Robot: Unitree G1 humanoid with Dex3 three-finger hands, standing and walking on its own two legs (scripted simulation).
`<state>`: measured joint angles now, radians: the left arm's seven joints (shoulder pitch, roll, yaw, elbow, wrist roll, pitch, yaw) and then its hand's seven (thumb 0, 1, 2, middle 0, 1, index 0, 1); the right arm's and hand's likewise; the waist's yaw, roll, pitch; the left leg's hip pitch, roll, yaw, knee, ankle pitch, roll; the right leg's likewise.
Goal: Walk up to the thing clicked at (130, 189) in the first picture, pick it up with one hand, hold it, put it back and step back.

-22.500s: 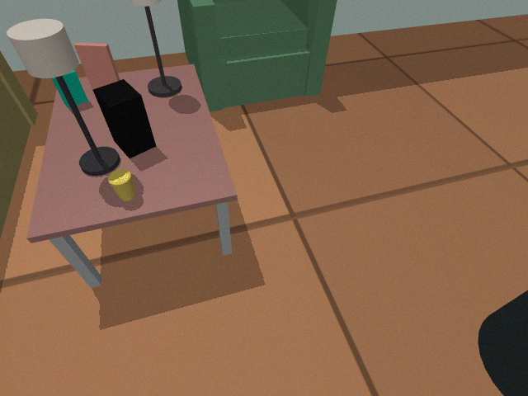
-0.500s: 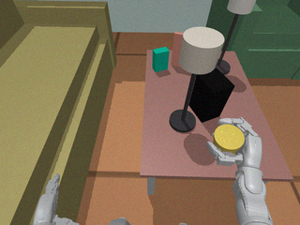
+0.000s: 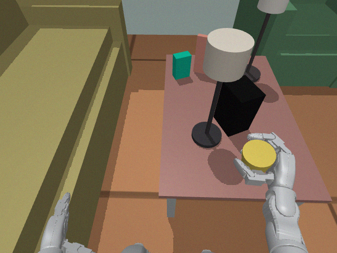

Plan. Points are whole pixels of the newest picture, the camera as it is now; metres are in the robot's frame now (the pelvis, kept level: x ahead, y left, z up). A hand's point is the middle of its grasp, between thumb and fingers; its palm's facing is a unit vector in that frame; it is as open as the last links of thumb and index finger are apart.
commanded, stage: crouch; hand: right
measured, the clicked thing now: (254, 162) +0.33 -0.18 +0.03
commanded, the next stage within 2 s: lower in 1.02 s
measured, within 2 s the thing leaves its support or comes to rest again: neither
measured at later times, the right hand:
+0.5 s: hand (244, 155) +0.41 -0.20 -0.07, palm faces +0.24 +0.97 +0.00, open 8.8 cm
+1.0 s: hand (241, 156) +0.44 -0.21 -0.12, palm faces +0.26 +0.97 -0.01, open 8.8 cm
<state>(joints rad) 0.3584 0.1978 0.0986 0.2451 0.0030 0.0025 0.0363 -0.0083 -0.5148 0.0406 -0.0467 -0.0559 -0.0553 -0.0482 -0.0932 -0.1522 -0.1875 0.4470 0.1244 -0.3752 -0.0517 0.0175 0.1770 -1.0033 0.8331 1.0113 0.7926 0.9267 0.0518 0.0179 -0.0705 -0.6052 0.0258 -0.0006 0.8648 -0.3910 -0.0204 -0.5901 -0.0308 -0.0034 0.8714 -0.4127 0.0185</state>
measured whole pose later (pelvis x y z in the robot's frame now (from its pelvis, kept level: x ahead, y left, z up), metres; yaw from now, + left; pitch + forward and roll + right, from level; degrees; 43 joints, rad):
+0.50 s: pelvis -0.02 -0.01 -0.06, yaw +1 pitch +20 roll +2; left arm 0.42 0.22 0.09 0.00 0.08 -0.02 -0.02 -0.01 -0.51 0.04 -0.05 -0.06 -0.06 -0.05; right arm -0.46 -0.30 -0.40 0.91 0.05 -0.58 -0.04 0.02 0.18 -1.01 0.84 1.00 0.80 0.92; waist 0.18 0.05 -0.12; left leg -1.05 0.01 0.00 1.17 -0.47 -0.03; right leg -1.05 -0.05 0.01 1.22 -0.52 0.01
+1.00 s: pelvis -0.01 +0.00 -0.10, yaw +2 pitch +26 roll +4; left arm 0.44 0.25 0.11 -0.15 0.10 -0.03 -0.05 -0.01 -0.50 0.04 -0.06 -0.06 -0.07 -0.05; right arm -0.51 -0.37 -0.51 0.97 0.03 -0.61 -0.01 0.02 0.18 -1.00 0.84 1.01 0.80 0.92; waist 0.24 0.03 -0.16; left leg -1.23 -0.01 0.03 1.32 -0.54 -0.02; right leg -1.24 -0.06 0.05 1.39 -0.59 0.02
